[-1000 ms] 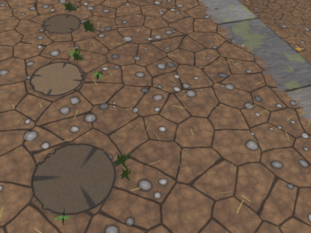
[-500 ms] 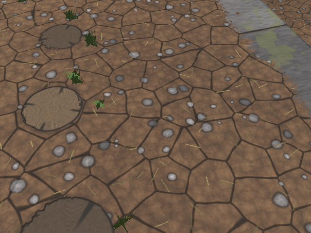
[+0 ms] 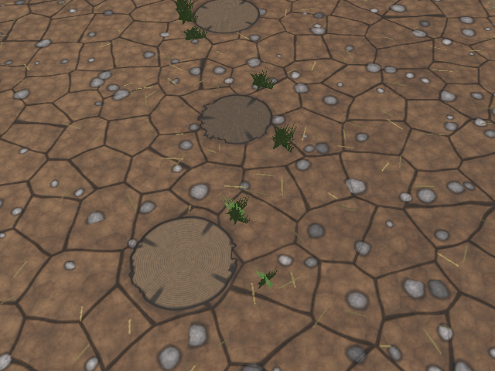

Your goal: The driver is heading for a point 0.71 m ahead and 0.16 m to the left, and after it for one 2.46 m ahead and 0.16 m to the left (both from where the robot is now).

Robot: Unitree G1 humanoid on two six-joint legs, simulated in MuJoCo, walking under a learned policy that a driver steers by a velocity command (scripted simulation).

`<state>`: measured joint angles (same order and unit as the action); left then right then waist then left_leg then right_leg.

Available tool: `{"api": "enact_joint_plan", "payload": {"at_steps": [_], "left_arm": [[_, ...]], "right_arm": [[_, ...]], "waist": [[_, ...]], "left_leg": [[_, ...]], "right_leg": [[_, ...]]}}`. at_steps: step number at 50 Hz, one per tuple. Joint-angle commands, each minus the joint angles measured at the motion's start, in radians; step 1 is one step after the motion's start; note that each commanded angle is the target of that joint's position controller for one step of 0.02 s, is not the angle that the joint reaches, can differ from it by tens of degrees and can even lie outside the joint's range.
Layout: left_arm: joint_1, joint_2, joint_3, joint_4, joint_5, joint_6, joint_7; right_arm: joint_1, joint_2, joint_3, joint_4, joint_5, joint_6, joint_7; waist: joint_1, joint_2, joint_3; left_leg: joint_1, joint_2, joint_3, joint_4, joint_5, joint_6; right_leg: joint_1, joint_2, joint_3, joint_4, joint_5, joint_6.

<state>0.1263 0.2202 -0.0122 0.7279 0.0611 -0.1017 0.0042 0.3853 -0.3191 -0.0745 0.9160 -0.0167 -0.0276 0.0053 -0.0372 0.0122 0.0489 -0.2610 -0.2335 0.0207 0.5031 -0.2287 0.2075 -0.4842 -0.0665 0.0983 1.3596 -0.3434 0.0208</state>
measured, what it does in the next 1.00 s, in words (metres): walks ahead, turning left: right foot, then left foot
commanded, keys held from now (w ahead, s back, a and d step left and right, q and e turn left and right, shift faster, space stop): w+q+shift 0.60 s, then w+e+shift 0.40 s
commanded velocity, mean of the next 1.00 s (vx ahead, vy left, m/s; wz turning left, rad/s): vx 1.00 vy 0.00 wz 0.56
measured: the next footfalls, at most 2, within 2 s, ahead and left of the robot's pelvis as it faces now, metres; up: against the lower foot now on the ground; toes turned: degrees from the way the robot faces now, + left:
right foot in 0.26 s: +0.48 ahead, -0.17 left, +0.00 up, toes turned +17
left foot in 0.72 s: +0.76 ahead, +0.20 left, +0.00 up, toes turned +39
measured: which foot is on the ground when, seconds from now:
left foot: down 0.00-0.28, up 0.30-0.70, down 0.72-1.00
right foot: up 0.00-0.24, down 0.26-0.72, up 0.74-1.00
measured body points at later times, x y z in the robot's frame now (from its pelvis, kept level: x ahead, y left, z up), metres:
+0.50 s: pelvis +0.46 -0.04 +0.01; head +0.48 -0.03 +0.46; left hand +0.33 +0.23 -0.11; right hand +0.76 -0.20 -0.06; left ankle +0.45 +0.06 -0.63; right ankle +0.45 -0.18 -0.72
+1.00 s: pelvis +0.85 +0.20 +0.01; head +0.87 +0.21 +0.46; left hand +0.83 +0.49 -0.11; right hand +0.98 -0.05 -0.12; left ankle +0.73 +0.18 -0.72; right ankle +1.07 +0.15 -0.64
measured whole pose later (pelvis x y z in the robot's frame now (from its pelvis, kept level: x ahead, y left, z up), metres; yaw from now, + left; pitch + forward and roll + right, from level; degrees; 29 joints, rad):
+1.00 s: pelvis +0.85 +0.20 +0.01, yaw +30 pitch +0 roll +1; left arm 0.21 0.28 0.03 0.80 0.00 -0.01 -0.05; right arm 0.44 -0.29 -0.05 0.90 -0.02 -0.12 0.01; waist -0.03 -0.03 0.04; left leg 0.09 -0.11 0.19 0.23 -0.27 0.09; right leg -0.78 -0.13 -0.01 1.02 -0.01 -0.07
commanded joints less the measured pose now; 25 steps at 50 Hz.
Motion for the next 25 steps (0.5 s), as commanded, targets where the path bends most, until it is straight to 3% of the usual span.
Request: {"api": "enact_joint_plan", "payload": {"at_steps": [1,4,7,9,11,12,13,14,15,16,17,18,19,20,22,25], "left_arm": [[0.029,0.117,0.015,-0.082,0.025,0.034,-0.011],[-0.162,0.096,-0.003,-0.163,-0.005,0.034,-0.026],[-0.227,0.103,-0.004,-0.194,-0.028,0.030,-0.026],[-0.238,0.127,0.002,-0.210,-0.031,0.025,-0.021],[-0.115,0.192,0.029,-0.178,-0.032,0.018,-0.005],[0.047,0.238,0.052,-0.140,-0.037,0.012,0.008],[0.271,0.291,0.078,-0.090,-0.030,0.008,0.027],[0.475,0.349,0.099,-0.051,0.001,0.006,0.045],[0.332,0.422,0.117,-0.069,0.019,0.013,0.032],[0.200,0.286,0.106,-0.103,0.008,0.022,0.023],[0.147,0.206,0.086,-0.100,-0.002,0.026,0.019],[0.153,0.173,0.079,-0.072,0.004,0.027,0.015],[0.193,0.160,0.073,-0.033,0.000,0.022,0.017],[0.225,0.137,0.067,0.006,-0.008,0.014,0.012],[0.260,0.108,0.062,0.054,-0.034,-0.006,-0.005],[0.219,0.127,0.064,0.066,-0.037,-0.027,-0.012]], "right_arm": [[-0.031,-0.115,-0.020,-0.090,0.014,-0.054,-0.005],[0.000,-0.134,-0.032,-0.097,0.014,-0.066,0.002],[0.065,-0.155,-0.046,-0.089,0.025,-0.063,0.015],[0.069,-0.165,-0.052,-0.092,0.023,-0.058,0.008],[0.043,-0.200,-0.060,-0.102,0.017,-0.057,0.001],[0.003,-0.238,-0.067,-0.110,0.011,-0.059,0.004],[-0.059,-0.219,-0.062,-0.128,0.005,-0.069,0.008],[-0.080,-0.044,-0.016,-0.168,-0.004,-0.079,0.002],[0.080,0.010,0.014,-0.235,0.059,-0.072,0.003],[-0.011,-0.086,0.009,-0.189,0.022,-0.047,-0.010],[-0.089,-0.110,0.000,-0.195,0.003,-0.036,0.003],[-0.127,-0.102,0.000,-0.197,-0.005,-0.026,0.017],[-0.168,-0.076,0.004,-0.218,-0.018,-0.016,0.034],[-0.181,-0.044,0.013,-0.238,-0.020,-0.001,0.047],[-0.242,-0.004,0.030,-0.286,-0.018,0.020,0.061],[-0.329,-0.005,0.046,-0.354,-0.017,0.026,0.077]], "waist": [[0.084,-0.114,0.045],[0.018,-0.046,0.083],[-0.053,0.015,0.024],[-0.057,0.037,0.002],[0.005,0.043,-0.093],[0.103,0.043,-0.187],[0.228,0.036,-0.288],[0.261,-0.173,-0.407],[0.090,-0.497,-0.507],[0.105,-0.240,-0.325],[0.106,-0.123,-0.198],[0.099,-0.035,-0.132],[0.091,-0.040,-0.090],[0.074,-0.083,-0.058],[0.053,-0.098,-0.028],[0.013,-0.099,0.014]], "left_leg": [[-0.065,0.280,-0.455,-0.340,0.027,0.158],[-0.149,0.212,-0.389,-0.362,0.178,0.107],[-0.015,0.220,-0.395,-0.318,0.399,0.048],[0.086,0.240,-0.412,-0.256,0.488,0.018],[0.156,0.241,-0.421,-0.078,0.720,-0.030],[0.137,0.228,-0.411,0.116,0.764,-0.051],[0.000,0.189,-0.381,0.375,0.661,-0.069],[-0.191,0.125,-0.295,0.733,-0.081,-0.059],[-0.449,0.082,-0.190,0.942,-0.295,-0.086],[-0.532,0.187,-0.158,0.969,-0.155,-0.079],[-0.527,0.228,-0.125,0.908,-0.069,-0.088],[-0.501,0.259,-0.114,0.874,-0.045,-0.099],[-0.492,0.287,-0.116,0.851,-0.043,-0.101],[-0.493,0.308,-0.110,0.840,-0.042,-0.105],[-0.546,0.336,-0.097,0.828,-0.023,-0.102],[-0.534,0.340,-0.056,0.716,0.115,-0.104]], "right_leg": [[-0.137,-0.061,-0.043,-0.203,-0.007,0.042],[-0.049,-0.043,-0.094,-0.520,0.271,0.057],[0.023,0.016,-0.114,-0.708,0.457,0.030],[0.063,0.038,-0.096,-0.807,0.440,0.013],[0.247,0.089,-0.085,-0.851,0.333,-0.006],[0.422,0.089,-0.082,-0.845,0.251,-0.018],[0.673,0.015,-0.036,-0.797,0.143,-0.035],[0.891,-0.249,0.226,-0.813,-0.192,-0.043],[0.962,-0.464,0.855,-1.086,-0.415,-0.154],[0.800,-0.387,0.766,-1.124,-0.579,-0.163],[0.668,-0.330,0.537,-1.102,-0.411,-0.149],[0.569,-0.290,0.384,-1.102,-0.193,-0.139],[0.507,-0.254,0.262,-1.109,-0.069,-0.127],[0.466,-0.236,0.176,-1.120,0.014,-0.111],[0.451,-0.226,0.047,-1.147,0.182,-0.088],[0.379,-0.194,-0.154,-1.204,0.396,-0.070]]}}
Keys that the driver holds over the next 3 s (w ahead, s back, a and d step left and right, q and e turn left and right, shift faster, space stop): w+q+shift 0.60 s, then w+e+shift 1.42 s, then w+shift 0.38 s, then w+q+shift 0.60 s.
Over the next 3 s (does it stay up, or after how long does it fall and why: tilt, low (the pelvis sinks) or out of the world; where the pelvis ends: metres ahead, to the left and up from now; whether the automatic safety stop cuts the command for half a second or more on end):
stays up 2.55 -0.04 0.01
